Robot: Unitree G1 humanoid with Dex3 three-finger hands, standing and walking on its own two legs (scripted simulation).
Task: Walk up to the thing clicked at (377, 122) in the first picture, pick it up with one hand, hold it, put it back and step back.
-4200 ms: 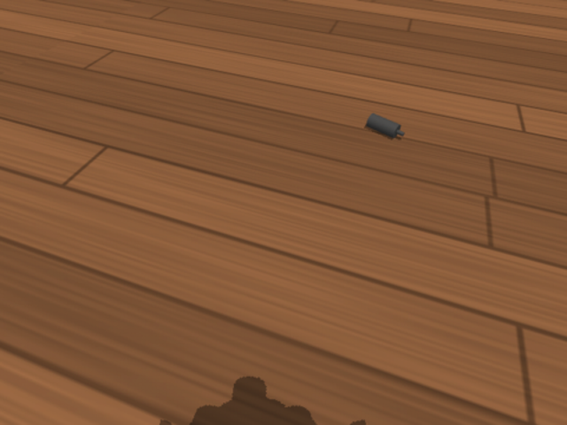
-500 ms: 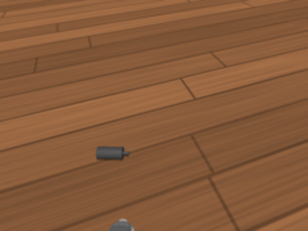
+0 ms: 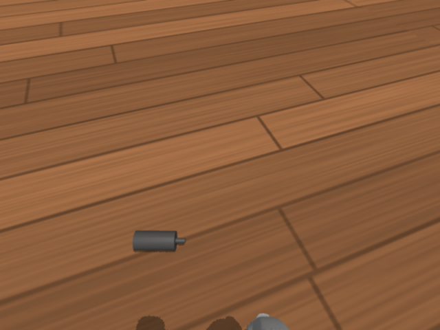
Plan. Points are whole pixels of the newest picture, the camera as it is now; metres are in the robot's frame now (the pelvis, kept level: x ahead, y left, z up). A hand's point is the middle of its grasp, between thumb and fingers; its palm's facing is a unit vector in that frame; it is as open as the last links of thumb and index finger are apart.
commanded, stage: walk up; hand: left
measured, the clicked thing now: (160, 240) +0.61 +0.25 -0.72
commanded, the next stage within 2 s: none
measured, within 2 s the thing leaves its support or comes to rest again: neither
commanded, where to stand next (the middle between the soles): +0.22 +0.03 m, yaw -1 degrees
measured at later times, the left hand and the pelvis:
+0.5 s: hand out of the picture +0.15 +0.33 -0.16, palm faces +0.00 -0.91 -0.42, open 7.4 cm; pelvis +0.08 +0.05 -0.02, yaw +0 degrees
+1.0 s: hand out of the picture +0.13 +0.31 -0.15, palm faces -0.01 -0.93 -0.37, open 7.4 cm; pelvis +0.08 +0.05 +0.00, yaw +0 degrees
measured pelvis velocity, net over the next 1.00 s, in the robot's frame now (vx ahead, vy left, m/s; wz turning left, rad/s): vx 0.08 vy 0.05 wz -0.01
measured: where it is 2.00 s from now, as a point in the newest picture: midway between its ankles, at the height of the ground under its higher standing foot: outside the picture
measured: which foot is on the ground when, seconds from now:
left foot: down 0.00-0.08, up 0.10-0.42, down 0.44-1.00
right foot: up 0.00-0.04, down 0.06-1.00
